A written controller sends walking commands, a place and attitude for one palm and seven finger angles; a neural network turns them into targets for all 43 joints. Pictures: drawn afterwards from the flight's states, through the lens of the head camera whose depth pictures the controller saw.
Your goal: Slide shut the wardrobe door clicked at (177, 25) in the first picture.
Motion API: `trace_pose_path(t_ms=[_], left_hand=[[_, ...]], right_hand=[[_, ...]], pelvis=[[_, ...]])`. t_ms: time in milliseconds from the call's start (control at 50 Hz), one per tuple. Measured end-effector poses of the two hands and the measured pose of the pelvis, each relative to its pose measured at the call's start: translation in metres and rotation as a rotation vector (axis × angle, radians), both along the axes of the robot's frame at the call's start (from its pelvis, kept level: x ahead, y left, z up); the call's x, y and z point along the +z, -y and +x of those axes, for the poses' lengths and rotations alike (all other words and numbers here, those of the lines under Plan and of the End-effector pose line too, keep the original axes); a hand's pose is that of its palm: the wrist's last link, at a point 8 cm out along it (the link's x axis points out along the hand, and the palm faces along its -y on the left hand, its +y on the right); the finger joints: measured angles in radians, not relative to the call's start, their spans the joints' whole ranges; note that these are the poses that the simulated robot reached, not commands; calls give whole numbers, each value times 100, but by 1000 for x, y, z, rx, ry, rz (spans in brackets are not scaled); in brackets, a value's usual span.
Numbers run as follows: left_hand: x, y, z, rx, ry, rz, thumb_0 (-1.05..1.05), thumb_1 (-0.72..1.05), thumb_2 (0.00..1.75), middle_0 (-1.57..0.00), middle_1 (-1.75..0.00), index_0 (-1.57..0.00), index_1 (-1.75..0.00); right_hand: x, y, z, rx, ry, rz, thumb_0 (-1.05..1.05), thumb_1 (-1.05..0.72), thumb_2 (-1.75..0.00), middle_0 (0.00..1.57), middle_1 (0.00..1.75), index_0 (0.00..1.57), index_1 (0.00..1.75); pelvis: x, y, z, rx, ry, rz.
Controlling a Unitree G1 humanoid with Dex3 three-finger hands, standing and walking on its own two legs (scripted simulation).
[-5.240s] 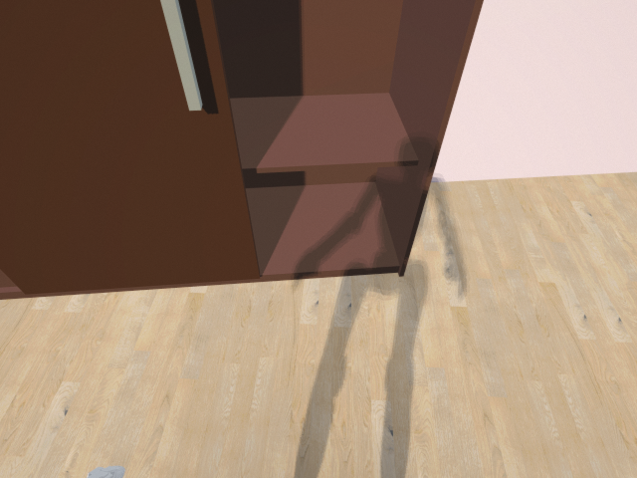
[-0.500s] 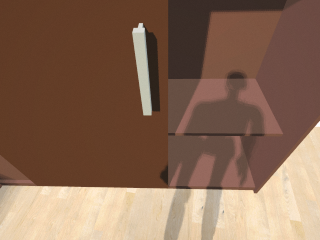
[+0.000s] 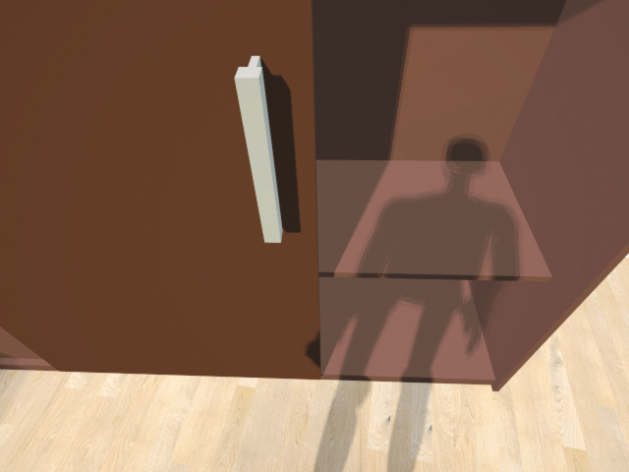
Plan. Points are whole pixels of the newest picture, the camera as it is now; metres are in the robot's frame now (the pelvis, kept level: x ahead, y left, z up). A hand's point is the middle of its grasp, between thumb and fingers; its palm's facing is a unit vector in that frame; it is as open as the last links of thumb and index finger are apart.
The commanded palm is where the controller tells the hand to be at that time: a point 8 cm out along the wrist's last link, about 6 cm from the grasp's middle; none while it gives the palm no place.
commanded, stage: come to a stop and stand still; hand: left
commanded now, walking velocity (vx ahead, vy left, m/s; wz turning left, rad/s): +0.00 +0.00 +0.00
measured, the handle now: (265, 160) +0.48 +0.10 +0.15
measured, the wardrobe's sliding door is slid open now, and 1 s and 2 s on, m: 0.55 0.55 0.55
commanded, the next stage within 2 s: look again from close up in 0.64 s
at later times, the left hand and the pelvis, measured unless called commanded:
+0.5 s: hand out of the picture +0.00 +0.15 -0.17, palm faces +0.03 -0.98 -0.21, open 7.3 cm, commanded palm none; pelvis +0.01 -0.02 +0.00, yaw +1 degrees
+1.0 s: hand out of the picture -0.01 +0.14 -0.17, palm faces +0.04 -0.98 -0.18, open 7.3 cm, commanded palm none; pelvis +0.01 -0.03 +0.00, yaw +1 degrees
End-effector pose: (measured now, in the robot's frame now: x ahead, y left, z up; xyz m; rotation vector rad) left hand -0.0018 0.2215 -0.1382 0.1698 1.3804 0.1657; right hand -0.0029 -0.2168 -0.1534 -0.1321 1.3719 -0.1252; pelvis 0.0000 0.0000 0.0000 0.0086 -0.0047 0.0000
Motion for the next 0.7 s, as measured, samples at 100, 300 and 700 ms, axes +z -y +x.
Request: trace_pose_path(t_ms=[100,300,700], left_hand=[[0,5,4,1,3,-1,1,92,90,-20,-30,-20,-30],[0,15,6,7,7,-1,1,92,90,-20,-30,-20,-30],[-3,33,-8,23,-21,-24,1,92,90,-20,-30,-20,-30]], right_hand=[[1,7,3,2,-7,-4,1,-91,-90,20,30,20,30],[1,13,-2,1,-32,3,1,-90,-90,20,30,20,30],[3,18,-20,-13,-78,10,1,-90,-90,20,30,20,30]], pelvis=[[0,6,3,2,0,-1],[1,16,7,8,0,-2],[1,28,6,12,-1,-6]])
